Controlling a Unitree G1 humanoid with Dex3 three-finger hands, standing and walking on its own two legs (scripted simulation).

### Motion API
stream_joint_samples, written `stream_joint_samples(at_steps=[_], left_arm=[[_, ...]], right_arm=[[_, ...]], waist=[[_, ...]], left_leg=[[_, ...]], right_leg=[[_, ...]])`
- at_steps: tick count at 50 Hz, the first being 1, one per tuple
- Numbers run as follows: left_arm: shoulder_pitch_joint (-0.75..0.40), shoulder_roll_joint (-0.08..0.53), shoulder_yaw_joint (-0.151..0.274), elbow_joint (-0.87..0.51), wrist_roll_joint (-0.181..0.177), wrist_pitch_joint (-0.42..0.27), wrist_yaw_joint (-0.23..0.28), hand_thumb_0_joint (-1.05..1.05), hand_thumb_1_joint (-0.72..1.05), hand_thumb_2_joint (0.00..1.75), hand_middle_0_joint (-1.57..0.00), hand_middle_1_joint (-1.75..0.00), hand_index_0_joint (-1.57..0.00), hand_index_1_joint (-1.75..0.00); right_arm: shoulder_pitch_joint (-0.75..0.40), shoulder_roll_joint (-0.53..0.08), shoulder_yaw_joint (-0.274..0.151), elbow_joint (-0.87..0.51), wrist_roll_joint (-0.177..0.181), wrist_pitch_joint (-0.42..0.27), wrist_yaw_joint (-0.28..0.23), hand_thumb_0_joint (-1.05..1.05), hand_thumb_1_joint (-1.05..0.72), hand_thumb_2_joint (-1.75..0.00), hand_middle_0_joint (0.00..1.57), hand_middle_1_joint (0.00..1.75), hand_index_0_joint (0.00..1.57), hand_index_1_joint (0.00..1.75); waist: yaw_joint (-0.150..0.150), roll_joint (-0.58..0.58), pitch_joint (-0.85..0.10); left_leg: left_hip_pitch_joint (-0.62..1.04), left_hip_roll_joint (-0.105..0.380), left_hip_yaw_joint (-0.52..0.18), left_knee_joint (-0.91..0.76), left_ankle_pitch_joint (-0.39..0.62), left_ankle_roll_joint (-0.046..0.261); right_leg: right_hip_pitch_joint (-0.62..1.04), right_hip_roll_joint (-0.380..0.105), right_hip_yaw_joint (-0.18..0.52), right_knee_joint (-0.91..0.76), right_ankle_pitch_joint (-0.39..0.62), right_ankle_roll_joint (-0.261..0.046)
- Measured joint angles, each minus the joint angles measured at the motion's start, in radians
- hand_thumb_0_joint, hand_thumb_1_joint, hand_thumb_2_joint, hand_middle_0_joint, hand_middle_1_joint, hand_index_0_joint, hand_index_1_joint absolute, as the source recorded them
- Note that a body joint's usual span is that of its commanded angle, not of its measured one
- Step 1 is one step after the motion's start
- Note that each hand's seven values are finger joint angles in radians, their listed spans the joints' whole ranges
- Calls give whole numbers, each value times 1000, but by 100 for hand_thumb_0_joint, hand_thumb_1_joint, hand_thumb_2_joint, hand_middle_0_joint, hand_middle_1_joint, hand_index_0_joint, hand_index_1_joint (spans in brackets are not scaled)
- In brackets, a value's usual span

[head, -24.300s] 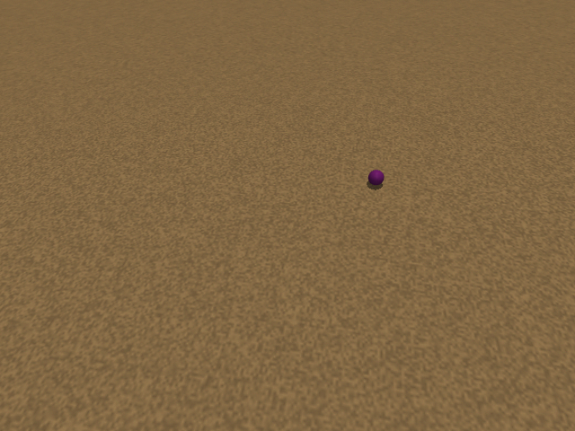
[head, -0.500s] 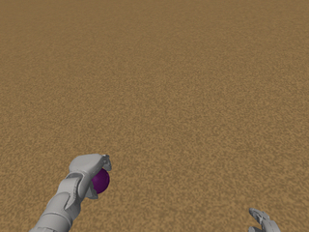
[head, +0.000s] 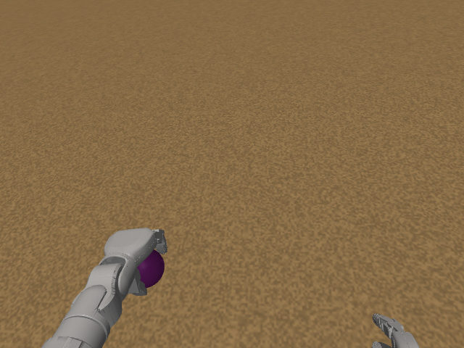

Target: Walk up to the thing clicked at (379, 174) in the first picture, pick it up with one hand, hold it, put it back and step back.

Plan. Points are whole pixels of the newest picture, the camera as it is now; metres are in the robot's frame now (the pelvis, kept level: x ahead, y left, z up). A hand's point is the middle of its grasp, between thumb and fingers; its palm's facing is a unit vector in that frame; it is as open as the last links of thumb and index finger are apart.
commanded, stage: hold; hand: left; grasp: from above
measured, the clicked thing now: (144, 267) +0.31 +0.22 -0.06
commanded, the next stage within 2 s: crouch in 0.04 s
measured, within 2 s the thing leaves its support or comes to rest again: neither
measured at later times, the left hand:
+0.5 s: hand (146, 279) +0.29 +0.22 -0.09, palm faces -0.47 -0.03 -0.88, open 10.1 cm
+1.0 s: hand (170, 288) +0.37 +0.24 -0.33, palm faces -0.43 +0.02 -0.90, open 10.0 cm
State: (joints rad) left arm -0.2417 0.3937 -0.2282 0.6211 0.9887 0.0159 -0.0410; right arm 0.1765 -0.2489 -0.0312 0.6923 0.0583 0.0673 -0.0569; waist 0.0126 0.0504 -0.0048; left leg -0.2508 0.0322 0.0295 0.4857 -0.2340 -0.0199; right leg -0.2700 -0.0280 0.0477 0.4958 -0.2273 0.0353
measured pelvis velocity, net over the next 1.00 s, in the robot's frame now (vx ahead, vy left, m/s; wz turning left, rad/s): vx -0.05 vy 0.01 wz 0.00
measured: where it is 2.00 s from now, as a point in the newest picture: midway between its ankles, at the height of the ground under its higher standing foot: outside the picture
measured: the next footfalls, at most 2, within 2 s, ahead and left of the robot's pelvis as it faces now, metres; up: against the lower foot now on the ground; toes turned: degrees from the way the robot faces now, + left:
none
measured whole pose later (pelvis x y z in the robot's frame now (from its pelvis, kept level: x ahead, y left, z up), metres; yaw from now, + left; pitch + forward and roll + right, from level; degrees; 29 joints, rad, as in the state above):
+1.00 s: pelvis -0.05 +0.01 -0.21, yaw +0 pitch +32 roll -3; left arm -0.71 0.46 -0.04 1.23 1.17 -0.06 0.36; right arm 0.25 -0.24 -0.07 0.75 -0.05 0.00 -0.01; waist -0.15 0.05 -0.20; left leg -1.59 0.03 -0.05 1.63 -0.60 -0.01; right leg -1.56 -0.01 0.03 1.58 -0.58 0.06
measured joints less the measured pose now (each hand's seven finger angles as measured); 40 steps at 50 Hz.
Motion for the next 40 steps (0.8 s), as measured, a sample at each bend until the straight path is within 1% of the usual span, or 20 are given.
stream_joint_samples(at_steps=[5, 9, 12, 17, 22, 25, 28, 33, 35, 37, 40], left_arm=[[-4, -2, 1, 10, -4, 5, -4, 0, -2, 57, -57, -79, -62, -75], [1, -3, 3, 10, -1, -5, -9, 0, -2, 57, -57, -79, -62, -75], [4, -5, 11, 14, 4, -14, 3, 0, -2, 57, -56, -80, -61, -76], [-5, -9, 18, 59, 21, -30, 45, 0, -3, 60, -55, -80, -61, -77], [-41, -19, 20, 163, 53, -55, 122, 0, -4, 62, -55, -81, -60, -78], [-84, -24, 24, 251, 81, -68, 182, 0, -4, 63, -55, -81, -60, -78], [-138, -26, 30, 339, 116, -79, 242, 0, -4, 63, -55, -82, -60, -79], [-240, -24, 65, 461, 174, -93, 341, 0, -3, 61, -55, -81, -60, -78], [-284, -18, 80, 509, 184, -89, 374, 0, -3, 60, -55, -81, -60, -78], [-325, -9, 99, 545, 189, -85, 395, 0, -2, 59, -55, -81, -60, -78], [-379, 10, 121, 588, 184, -75, 414, 0, -2, 58, -55, -80, -61, -77]], right_arm=[[6, -1, -2, -3, 2, 4, 3, 1, -91, -90, 20, 30, 20, 30], [11, -1, -4, -9, 1, 6, 2, 1, -91, -90, 20, 30, 20, 30], [13, -2, -5, -12, 1, 7, 2, 1, -91, -90, 20, 30, 20, 30], [10, -1, -6, -12, -3, 8, 5, 1, -91, -90, 20, 30, 20, 30], [5, 2, -11, -1, -15, 6, 14, 0, -90, -90, 20, 30, 20, 30], [5, 1, -17, 9, -27, 1, 25, 0, -90, -90, 20, 30, 20, 30], [14, -4, -28, 15, -41, -9, 37, 0, -90, -90, 20, 30, 20, 30], [43, -21, -49, 24, -63, -23, 49, 0, -91, -90, 20, 30, 20, 30], [52, -26, -54, 31, -70, -28, 48, 0, -91, -90, 20, 30, 20, 30], [61, -28, -58, 37, -77, -36, 45, 0, -91, -90, 20, 30, 20, 30], [72, -27, -59, 46, -87, -46, 41, 0, -91, -90, 20, 30, 20, 30]], waist=[[-5, -1, -3], [-6, -2, -2], [-7, -2, 0], [-14, -7, 4], [-26, -23, 1], [-35, -34, -10], [-48, -43, -36], [-72, -44, -89], [-86, -41, -108], [-100, -36, -126], [-122, -27, -151]], left_leg=[[5, 0, 1, -5, 0, 1], [5, 1, 3, -6, -1, 0], [4, 1, 2, -6, -2, 0], [-16, 0, -3, 6, -4, -1], [-87, -1, -13, 56, -18, -1], [-175, 1, -19, 128, -43, -3], [-310, 3, -28, 246, -85, -5], [-576, 8, -44, 491, -175, -6], [-683, 9, -50, 586, -207, -5], [-789, 9, -55, 677, -237, -4], [-941, 9, -62, 805, -276, -1]], right_leg=[[5, 0, 1, -5, 0, 0], [4, 1, 2, -6, -1, 0], [3, 1, 2, -5, -1, 0], [-15, 0, -3, 6, -6, -1], [-81, -1, -10, 53, -21, -1], [-164, 1, -14, 119, -43, -2], [-292, 5, -18, 228, -83, -2], [-549, 12, -23, 456, -165, 5], [-652, 14, -24, 547, -196, 7], [-755, 17, -25, 632, -224, 9], [-904, 19, -26, 754, -260, 11]])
